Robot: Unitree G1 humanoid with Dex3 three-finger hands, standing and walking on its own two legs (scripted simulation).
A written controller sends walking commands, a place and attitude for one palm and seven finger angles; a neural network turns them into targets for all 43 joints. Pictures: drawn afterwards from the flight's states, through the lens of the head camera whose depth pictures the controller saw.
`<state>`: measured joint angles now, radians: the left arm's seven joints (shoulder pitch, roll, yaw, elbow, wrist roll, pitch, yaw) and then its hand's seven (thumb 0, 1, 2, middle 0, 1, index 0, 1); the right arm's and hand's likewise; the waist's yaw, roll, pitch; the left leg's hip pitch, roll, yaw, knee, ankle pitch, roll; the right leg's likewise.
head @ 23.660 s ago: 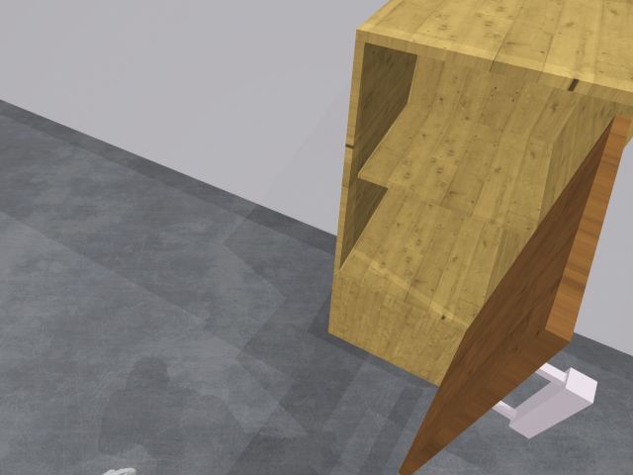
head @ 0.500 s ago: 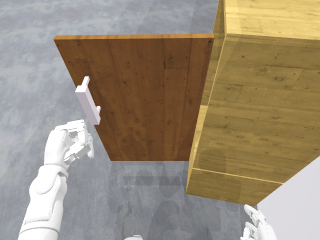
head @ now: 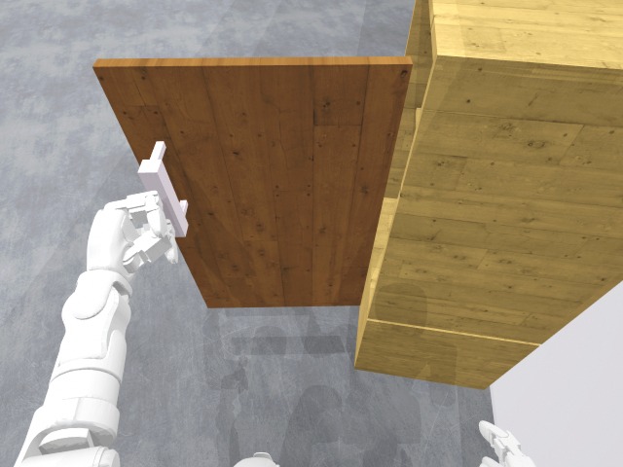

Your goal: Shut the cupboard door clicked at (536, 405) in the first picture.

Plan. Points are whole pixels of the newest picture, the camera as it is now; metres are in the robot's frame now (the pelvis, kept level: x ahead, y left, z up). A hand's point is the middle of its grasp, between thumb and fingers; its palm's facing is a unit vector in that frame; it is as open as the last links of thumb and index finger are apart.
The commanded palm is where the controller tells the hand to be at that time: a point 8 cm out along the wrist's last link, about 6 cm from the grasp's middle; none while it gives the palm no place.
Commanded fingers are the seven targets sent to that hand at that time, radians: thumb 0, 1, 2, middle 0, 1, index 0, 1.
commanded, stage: bring the fist close to the handle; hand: left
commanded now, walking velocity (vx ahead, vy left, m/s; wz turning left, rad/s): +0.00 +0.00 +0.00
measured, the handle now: (169, 190) +0.46 +0.22 +0.09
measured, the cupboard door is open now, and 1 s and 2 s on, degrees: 100 92 72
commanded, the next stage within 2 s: push the door shut along its arc in 0.30 s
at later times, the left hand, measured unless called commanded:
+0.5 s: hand (165, 245) +0.36 +0.20 +0.09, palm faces +0.04 -1.00 -0.02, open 3.1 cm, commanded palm +0.35 +0.25 +0.09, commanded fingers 0.00 0.90 0.90 -1.30 -1.50 -1.30 -1.50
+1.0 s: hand (178, 205) +0.43 +0.20 +0.09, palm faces -0.08 -1.00 -0.03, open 3.2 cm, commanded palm +0.42 +0.23 +0.09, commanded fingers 0.00 0.90 0.90 -1.30 -1.50 -1.30 -1.50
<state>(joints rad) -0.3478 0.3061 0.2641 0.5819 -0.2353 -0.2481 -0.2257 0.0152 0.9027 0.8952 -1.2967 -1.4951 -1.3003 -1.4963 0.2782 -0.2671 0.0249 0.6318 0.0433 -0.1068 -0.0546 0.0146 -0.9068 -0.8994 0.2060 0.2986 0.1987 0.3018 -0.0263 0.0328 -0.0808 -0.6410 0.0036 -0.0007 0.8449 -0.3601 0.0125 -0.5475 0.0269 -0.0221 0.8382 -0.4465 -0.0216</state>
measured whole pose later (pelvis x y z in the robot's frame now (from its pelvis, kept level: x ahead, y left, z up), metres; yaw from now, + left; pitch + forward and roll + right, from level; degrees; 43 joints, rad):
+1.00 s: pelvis -0.01 +0.00 -0.01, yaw +0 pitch +12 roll -2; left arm -0.69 0.43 0.27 0.97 -0.22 -0.31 -0.36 0.01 0.96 0.96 -1.30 -1.50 -1.30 -1.50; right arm 0.34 -0.29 0.02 0.68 0.05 -0.06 -0.05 0.01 -0.91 -0.90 0.21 0.30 0.20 0.30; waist -0.07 0.04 -0.08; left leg -0.76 0.01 -0.02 0.91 -0.36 0.01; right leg -0.65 0.03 -0.04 0.89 -0.45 -0.02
